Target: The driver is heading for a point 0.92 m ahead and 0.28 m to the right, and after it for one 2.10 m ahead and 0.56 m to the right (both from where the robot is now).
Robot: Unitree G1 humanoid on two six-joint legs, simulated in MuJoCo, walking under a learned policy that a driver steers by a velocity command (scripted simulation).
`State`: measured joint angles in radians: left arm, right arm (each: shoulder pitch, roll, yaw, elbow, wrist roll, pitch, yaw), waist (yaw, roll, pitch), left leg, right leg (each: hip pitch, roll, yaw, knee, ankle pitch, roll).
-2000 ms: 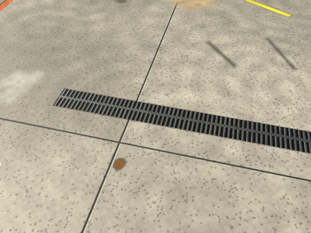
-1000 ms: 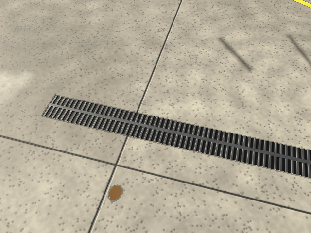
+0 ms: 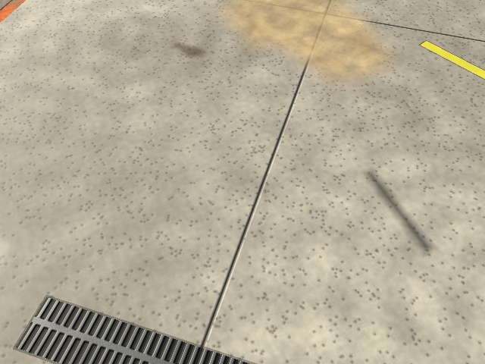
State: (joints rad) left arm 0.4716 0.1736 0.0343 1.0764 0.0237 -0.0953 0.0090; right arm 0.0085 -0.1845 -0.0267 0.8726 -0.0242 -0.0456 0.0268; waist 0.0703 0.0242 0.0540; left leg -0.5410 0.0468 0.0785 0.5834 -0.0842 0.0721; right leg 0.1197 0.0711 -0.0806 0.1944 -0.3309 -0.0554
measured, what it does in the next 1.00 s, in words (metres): walks ahead, turning right: left foot, then right foot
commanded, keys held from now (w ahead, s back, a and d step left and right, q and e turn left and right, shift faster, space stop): w+e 0.90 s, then w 0.10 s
